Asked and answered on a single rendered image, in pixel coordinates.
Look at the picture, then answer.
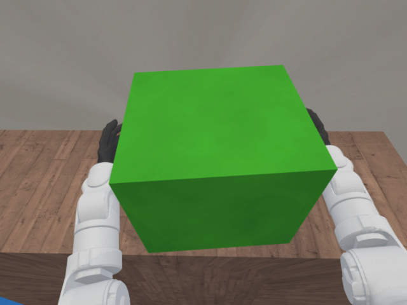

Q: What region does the pedestal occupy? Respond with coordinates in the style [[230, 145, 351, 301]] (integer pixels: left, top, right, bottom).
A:
[[0, 130, 407, 305]]

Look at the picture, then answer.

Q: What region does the robot right hand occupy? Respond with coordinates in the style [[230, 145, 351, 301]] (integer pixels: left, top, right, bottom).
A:
[[306, 108, 331, 146]]

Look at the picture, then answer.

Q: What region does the robot left hand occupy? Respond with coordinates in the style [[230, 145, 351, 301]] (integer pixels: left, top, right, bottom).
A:
[[97, 119, 122, 163]]

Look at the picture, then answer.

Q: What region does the right robot forearm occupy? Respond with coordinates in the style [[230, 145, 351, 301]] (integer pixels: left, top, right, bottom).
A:
[[322, 145, 407, 254]]

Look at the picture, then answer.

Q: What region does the robot left upper arm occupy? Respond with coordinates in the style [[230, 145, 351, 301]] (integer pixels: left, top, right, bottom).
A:
[[59, 279, 130, 305]]

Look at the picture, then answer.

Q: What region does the robot right upper arm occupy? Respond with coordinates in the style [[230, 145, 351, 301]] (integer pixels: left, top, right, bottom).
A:
[[340, 246, 407, 305]]

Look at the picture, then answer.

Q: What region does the carton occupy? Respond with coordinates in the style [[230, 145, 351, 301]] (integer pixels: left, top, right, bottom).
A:
[[109, 65, 338, 253]]

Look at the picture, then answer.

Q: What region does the left robot forearm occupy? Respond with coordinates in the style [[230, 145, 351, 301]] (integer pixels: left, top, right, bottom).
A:
[[58, 162, 122, 305]]

